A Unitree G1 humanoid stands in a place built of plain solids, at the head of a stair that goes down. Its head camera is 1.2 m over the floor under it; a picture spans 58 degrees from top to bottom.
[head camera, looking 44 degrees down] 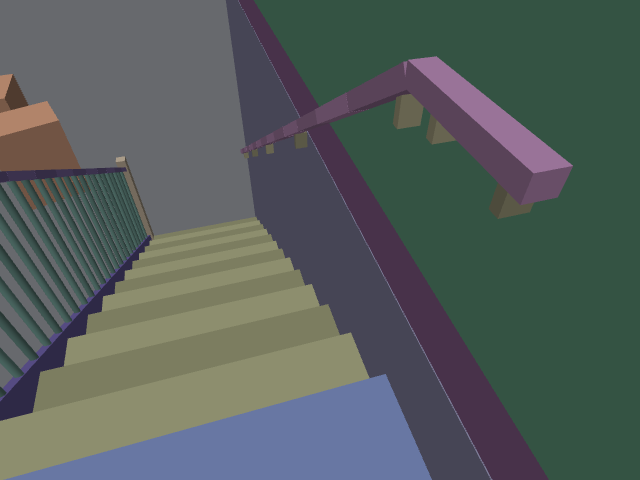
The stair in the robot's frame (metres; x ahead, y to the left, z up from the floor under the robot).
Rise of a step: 0.19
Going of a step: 0.29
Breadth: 1.20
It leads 16 degrees to the left of straight ahead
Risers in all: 13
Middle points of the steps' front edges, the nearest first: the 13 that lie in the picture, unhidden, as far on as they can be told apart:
0.49 0.38 0.00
0.77 0.46 -0.19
1.04 0.54 -0.37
1.32 0.62 -0.56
1.59 0.70 -0.74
1.87 0.78 -0.93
2.14 0.86 -1.12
2.42 0.94 -1.30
2.69 1.02 -1.49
2.97 1.10 -1.68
3.24 1.18 -1.86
3.52 1.26 -2.05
3.79 1.34 -2.23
